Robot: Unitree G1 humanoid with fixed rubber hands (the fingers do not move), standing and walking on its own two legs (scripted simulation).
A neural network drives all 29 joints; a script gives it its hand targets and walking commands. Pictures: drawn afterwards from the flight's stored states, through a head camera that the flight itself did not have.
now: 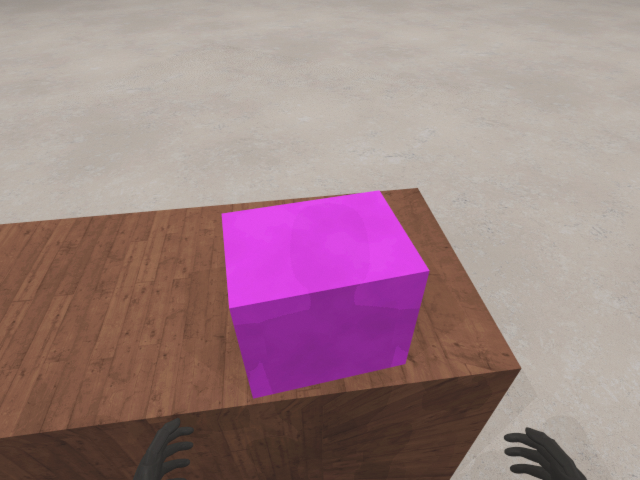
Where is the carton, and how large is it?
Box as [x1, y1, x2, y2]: [222, 190, 428, 398]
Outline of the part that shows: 379,190 222,213 229,309 253,398 405,363 428,274 428,269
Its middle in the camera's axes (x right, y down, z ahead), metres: +0.00 +0.08 +0.64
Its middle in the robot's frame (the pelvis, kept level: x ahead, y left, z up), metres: +0.44 +0.00 -0.01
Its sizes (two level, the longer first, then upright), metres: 0.263 0.194 0.232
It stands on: a pedestal, 0.63 m high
